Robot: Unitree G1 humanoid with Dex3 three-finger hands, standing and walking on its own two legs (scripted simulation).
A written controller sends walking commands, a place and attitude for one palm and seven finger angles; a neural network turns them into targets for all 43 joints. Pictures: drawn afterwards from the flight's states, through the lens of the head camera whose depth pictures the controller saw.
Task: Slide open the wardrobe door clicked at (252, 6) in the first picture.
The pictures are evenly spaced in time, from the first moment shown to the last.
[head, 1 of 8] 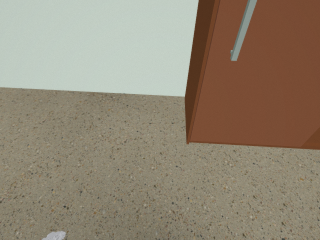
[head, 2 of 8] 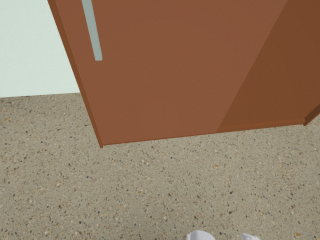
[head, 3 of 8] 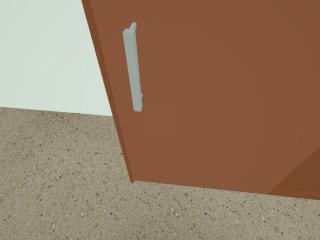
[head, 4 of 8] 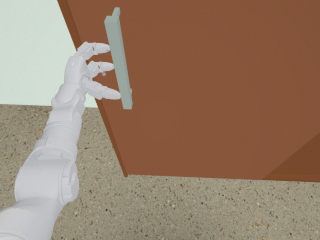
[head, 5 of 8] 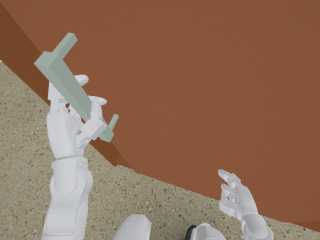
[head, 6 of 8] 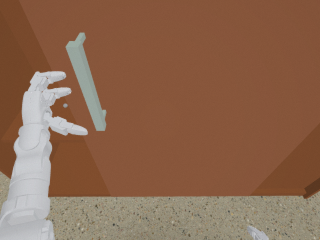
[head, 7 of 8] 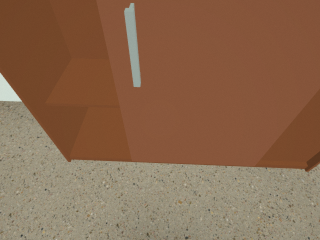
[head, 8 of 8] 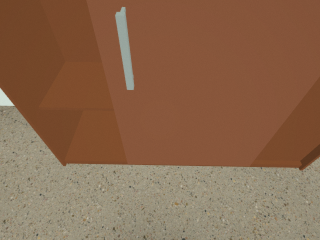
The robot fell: no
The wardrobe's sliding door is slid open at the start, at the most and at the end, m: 0.00 0.44 0.44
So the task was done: yes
